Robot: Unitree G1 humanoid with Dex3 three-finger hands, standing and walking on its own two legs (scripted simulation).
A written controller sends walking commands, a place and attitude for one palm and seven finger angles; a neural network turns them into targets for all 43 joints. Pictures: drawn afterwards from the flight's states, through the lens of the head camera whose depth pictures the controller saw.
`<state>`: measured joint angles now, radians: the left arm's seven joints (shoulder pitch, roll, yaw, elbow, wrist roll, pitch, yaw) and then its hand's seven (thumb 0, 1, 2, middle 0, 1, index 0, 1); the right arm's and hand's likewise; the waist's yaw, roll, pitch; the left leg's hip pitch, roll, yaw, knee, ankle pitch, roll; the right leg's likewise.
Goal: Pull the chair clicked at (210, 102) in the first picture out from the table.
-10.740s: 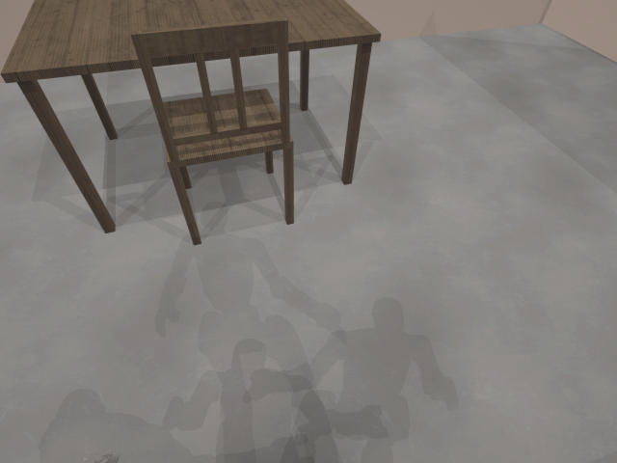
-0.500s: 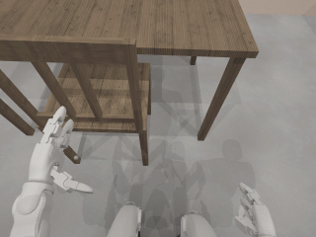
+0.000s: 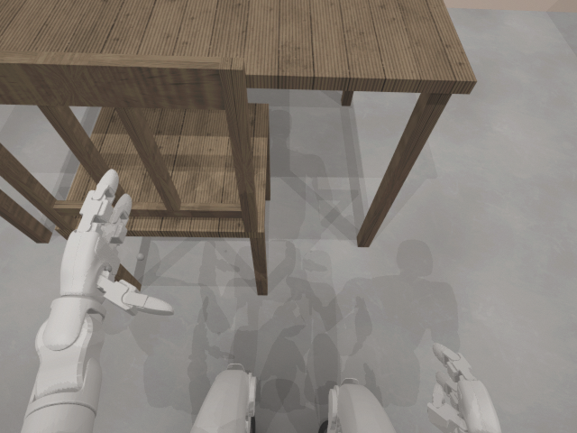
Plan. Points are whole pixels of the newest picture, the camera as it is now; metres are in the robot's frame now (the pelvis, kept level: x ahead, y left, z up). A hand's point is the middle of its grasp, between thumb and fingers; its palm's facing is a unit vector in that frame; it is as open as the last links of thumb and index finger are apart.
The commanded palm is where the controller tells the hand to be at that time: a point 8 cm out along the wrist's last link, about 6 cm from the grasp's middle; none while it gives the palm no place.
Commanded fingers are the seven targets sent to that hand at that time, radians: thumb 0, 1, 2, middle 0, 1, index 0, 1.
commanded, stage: aim the fingers beside a spindle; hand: left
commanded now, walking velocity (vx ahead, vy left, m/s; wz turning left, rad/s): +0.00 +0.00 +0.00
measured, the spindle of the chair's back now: (93, 162) +0.50 +0.35 +0.00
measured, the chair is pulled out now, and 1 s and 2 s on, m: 0.00 0.00 0.00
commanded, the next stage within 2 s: push the fingers through the gap in 1.16 s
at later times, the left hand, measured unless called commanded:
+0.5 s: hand (143, 236) +0.36 +0.23 +0.02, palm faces +0.08 -1.00 -0.04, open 16.9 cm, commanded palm +0.34 +0.27 +0.02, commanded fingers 0.00 -0.50 0.30 -0.06 -0.08 -0.06 -0.08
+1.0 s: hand (144, 234) +0.37 +0.23 +0.01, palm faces +0.07 -1.00 -0.03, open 16.9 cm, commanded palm +0.34 +0.27 +0.02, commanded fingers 0.00 -0.50 0.30 -0.06 -0.08 -0.06 -0.08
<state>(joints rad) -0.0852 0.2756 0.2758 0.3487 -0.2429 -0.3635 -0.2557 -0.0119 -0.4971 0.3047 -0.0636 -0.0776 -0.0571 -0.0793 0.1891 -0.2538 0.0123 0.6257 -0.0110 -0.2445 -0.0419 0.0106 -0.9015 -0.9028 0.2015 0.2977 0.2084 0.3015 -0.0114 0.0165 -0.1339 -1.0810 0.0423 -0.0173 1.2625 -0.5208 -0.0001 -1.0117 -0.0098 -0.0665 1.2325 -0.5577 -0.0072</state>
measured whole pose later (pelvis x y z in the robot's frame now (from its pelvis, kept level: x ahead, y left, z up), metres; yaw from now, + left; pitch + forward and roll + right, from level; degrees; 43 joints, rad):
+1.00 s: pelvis -0.01 +0.00 -0.02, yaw -1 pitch +23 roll -3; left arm -0.31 0.34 0.37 0.62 -0.24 -0.43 -0.31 -0.01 -0.50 0.30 -0.06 -0.08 -0.06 -0.08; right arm 0.21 -0.27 0.01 0.65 0.00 -0.17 -0.03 0.01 -0.90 -0.90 0.20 0.30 0.21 0.30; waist -0.04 0.01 -0.15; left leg -1.20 0.05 -0.02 1.33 -0.53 0.00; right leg -1.13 0.00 -0.06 1.30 -0.57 -0.01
